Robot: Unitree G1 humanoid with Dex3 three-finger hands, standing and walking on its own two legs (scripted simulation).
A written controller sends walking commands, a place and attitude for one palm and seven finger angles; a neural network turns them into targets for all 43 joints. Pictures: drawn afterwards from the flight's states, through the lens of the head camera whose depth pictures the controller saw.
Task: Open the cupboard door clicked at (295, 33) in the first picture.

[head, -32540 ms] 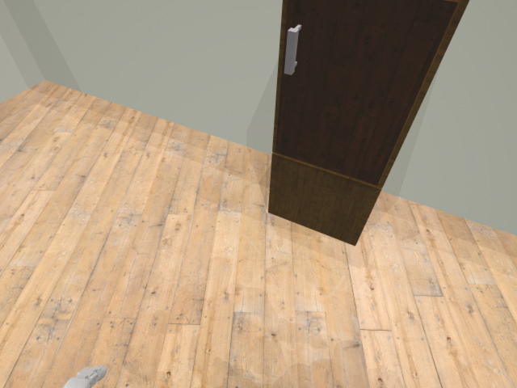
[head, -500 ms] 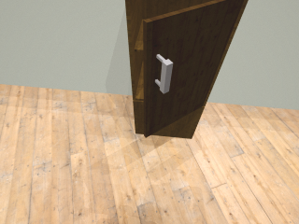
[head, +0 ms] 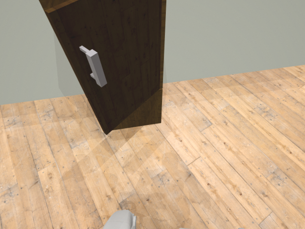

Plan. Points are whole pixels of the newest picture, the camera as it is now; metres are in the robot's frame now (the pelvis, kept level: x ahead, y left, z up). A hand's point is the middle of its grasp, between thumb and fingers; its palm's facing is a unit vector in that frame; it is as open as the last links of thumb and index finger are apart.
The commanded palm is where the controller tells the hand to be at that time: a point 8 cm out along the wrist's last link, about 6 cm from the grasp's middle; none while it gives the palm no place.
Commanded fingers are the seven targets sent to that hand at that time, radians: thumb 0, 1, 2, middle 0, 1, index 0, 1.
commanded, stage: walk to a spot facing it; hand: left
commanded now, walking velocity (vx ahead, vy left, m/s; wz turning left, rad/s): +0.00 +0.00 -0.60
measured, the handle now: (92, 66) +0.54 +0.23 +0.08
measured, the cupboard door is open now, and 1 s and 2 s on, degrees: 39 39 39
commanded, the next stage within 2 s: none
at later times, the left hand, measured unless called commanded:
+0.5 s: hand (80, 218) +0.15 +0.24 -0.17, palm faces -0.22 -0.95 -0.21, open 7.4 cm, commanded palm none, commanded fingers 0.00 0.90 0.90 -0.20 -0.30 -0.20 -0.30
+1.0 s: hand (123, 195) +0.22 +0.12 -0.16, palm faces -0.57 -0.79 -0.22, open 7.4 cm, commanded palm none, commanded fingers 0.00 0.90 0.90 -0.20 -0.30 -0.20 -0.30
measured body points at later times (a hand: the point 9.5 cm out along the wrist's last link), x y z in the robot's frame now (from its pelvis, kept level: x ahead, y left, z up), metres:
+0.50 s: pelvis +0.02 +0.04 +0.01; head +0.09 +0.06 +0.45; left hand +0.16 +0.29 -0.15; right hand +0.02 -0.21 -0.13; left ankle +0.02 +0.15 -0.74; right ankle -0.05 -0.09 -0.65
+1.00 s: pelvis +0.03 +0.02 +0.00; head +0.08 -0.02 +0.45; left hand +0.25 +0.16 -0.14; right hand -0.06 -0.24 -0.14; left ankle +0.11 +0.15 -0.68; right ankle -0.02 -0.08 -0.74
